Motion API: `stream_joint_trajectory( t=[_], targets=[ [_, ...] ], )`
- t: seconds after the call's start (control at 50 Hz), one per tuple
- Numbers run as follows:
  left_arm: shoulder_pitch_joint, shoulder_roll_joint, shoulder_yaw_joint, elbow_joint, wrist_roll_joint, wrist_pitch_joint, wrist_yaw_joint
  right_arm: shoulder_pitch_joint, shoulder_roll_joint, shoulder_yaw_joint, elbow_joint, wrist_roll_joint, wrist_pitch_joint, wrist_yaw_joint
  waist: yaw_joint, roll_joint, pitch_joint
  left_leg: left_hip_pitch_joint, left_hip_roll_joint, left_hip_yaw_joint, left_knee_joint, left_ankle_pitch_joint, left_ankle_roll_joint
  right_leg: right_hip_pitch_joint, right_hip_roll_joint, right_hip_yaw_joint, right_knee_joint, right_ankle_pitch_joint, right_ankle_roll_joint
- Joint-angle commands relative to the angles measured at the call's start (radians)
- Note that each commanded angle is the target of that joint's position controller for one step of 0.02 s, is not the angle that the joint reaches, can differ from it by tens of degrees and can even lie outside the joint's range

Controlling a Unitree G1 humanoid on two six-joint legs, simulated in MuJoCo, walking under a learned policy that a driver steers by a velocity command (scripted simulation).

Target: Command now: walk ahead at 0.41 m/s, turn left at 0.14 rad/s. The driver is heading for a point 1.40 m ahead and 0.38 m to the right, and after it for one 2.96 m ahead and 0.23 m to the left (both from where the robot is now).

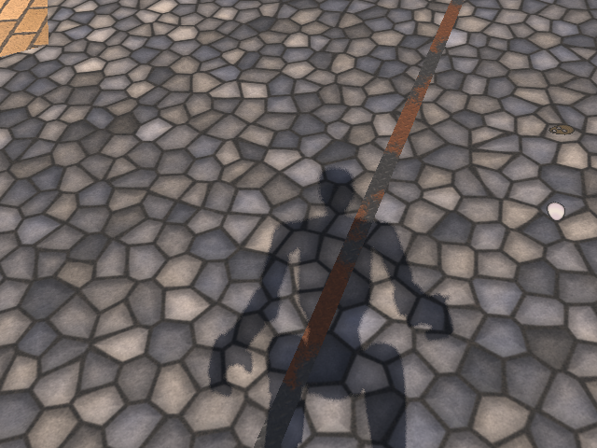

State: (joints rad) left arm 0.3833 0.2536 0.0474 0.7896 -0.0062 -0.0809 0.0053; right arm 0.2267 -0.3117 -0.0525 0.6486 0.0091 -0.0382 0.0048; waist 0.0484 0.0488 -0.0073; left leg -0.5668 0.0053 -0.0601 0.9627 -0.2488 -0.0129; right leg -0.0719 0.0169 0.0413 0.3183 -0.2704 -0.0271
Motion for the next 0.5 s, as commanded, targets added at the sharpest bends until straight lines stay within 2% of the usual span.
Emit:
stream_joint_trajectory(
  t=[0.02,0.06,0.12,0.16,0.18,0.2,0.22,0.24,0.26,0.28,0.3,0.32,0.34,0.36,0.4,0.46,0.5],
  targets=[
    [-0.01,0.165,0.033,-0.054,-0.005,-0.008,0.006,-0.188,-0.018,0.002,-0.119,0.001,-0.039,0.012,0.041,-0.173,0.099,-0.173,0.042,0.048,-0.13,0.108,-0.023,0.041,-0.204,0.177,-0.187,0.08,-0.163],
    [0.021,0.176,0.032,-0.04,-0.011,0.001,0.004,-0.25,0.002,0.011,-0.137,0.003,-0.051,0.022,0.061,-0.174,0.111,-0.074,0.025,0.069,-0.271,0.146,-0.028,-0.013,-0.19,0.147,-0.178,0.16,-0.16],
    [0.059,0.212,0.038,-0.026,-0.02,0.011,0.001,-0.27,-0.025,0.001,-0.141,0.014,-0.064,0.039,0.052,-0.185,0.108,0.053,-0.009,0.073,-0.38,0.162,-0.02,-0.035,-0.221,0.176,-0.149,0.214,-0.159],
    [0.044,0.23,0.043,-0.025,-0.027,0.016,0.003,-0.225,-0.064,-0.015,-0.134,0.02,-0.069,0.04,0.002,-0.2,0.089,0.144,-0.012,0.05,-0.435,0.155,0.006,-0.016,-0.253,0.21,-0.113,0.273,-0.137],
    [0.027,0.236,0.045,-0.027,-0.028,0.019,0.005,-0.164,-0.086,-0.027,-0.119,0.021,-0.069,0.035,-0.045,-0.198,0.057,0.244,-0.022,0.055,-0.472,0.155,0.028,-0.023,-0.245,0.194,-0.052,0.381,-0.117],
    [0.025,0.221,0.04,-0.028,-0.024,0.019,0.005,-0.054,-0.12,-0.047,-0.087,0.019,-0.066,0.023,-0.106,-0.176,-0.016,0.416,-0.03,0.066,-0.504,0.153,0.054,-0.052,-0.201,0.153,0.081,0.506,-0.091],
    [0.012,0.176,0.024,-0.047,-0.008,0.015,0.003,0.104,-0.166,-0.065,-0.063,0.007,-0.062,0.008,-0.187,-0.142,-0.142,0.676,0.07,-0.013,-0.474,0.142,0.098,-0.187,-0.151,0.118,0.311,0.425,-0.053],
    [0.09,0.056,-0.011,-0.086,-0.002,0.006,0.006,0.238,-0.264,-0.086,-0.046,-0.026,-0.051,-0.002,-0.189,0.12,-0.341,1.029,0.352,-0.398,-0.507,-0.038,0.212,-0.505,-0.014,0.026,0.695,0.023,0.019],
    [0.121,0.093,-0.004,-0.08,-0.034,-0.004,0.009,0.243,-0.208,-0.07,-0.034,-0.028,-0.048,0.007,-0.172,0.249,-0.381,0.961,0.426,-0.673,-0.662,-0.201,0.269,-0.602,0.004,0.109,0.878,-0.292,0.025],
    [0.049,0.174,0.023,-0.085,-0.057,0.0,0.007,0.17,-0.135,-0.047,-0.027,-0.016,-0.048,0.007,-0.157,0.168,-0.201,0.827,0.393,-0.538,-0.685,-0.262,0.237,-0.675,-0.054,0.11,0.951,-0.228,0.02],
    [-0.014,0.174,0.024,-0.095,-0.051,0.004,0.005,0.113,-0.098,-0.037,-0.026,-0.008,-0.046,0.005,-0.138,0.115,-0.097,0.709,0.35,-0.393,-0.696,-0.186,0.215,-0.68,-0.093,0.075,0.944,-0.153,0.014],
    [-0.041,0.158,0.024,-0.096,-0.036,0.008,0.004,0.063,-0.071,-0.029,-0.018,-0.012,-0.048,0.007,-0.11,0.071,-0.036,0.605,0.303,-0.296,-0.726,-0.089,0.202,-0.655,-0.118,0.067,0.906,-0.092,0.014],
    [-0.042,0.144,0.028,-0.091,-0.029,0.018,0.002,0.029,-0.05,-0.025,-0.013,-0.02,-0.055,0.008,-0.082,0.084,-0.002,0.528,0.269,-0.21,-0.758,-0.003,0.192,-0.612,-0.141,0.07,0.875,-0.047,0.015],
    [-0.029,0.122,0.026,-0.085,-0.03,0.03,-0.002,0.003,-0.044,-0.026,-0.007,-0.023,-0.062,0.008,-0.062,0.084,0.014,0.477,0.253,-0.151,-0.787,0.051,0.191,-0.574,-0.148,0.066,0.869,-0.015,0.017],
    [-0.041,0.09,0.021,-0.092,-0.027,0.047,-0.005,-0.011,-0.048,-0.033,0.011,-0.018,-0.08,0.008,-0.043,0.052,0.042,0.432,0.256,-0.068,-0.823,0.164,0.206,-0.581,-0.152,0.064,0.852,0.024,0.028],
    [-0.107,0.085,0.019,-0.125,-0.017,0.051,-0.008,-0.009,-0.073,-0.043,0.041,-0.019,-0.088,0.004,-0.04,0.015,0.08,0.439,0.255,0.031,-0.847,0.263,0.212,-0.64,-0.149,0.077,0.729,0.14,0.043],
    [-0.164,0.078,0.012,-0.144,-0.016,0.041,-0.023,-0.009,-0.091,-0.047,0.053,-0.017,-0.084,-0.001,-0.054,0.004,0.092,0.444,0.233,0.108,-0.85,0.292,0.197,-0.613,-0.141,0.048,0.585,0.254,0.038]
  ],
)
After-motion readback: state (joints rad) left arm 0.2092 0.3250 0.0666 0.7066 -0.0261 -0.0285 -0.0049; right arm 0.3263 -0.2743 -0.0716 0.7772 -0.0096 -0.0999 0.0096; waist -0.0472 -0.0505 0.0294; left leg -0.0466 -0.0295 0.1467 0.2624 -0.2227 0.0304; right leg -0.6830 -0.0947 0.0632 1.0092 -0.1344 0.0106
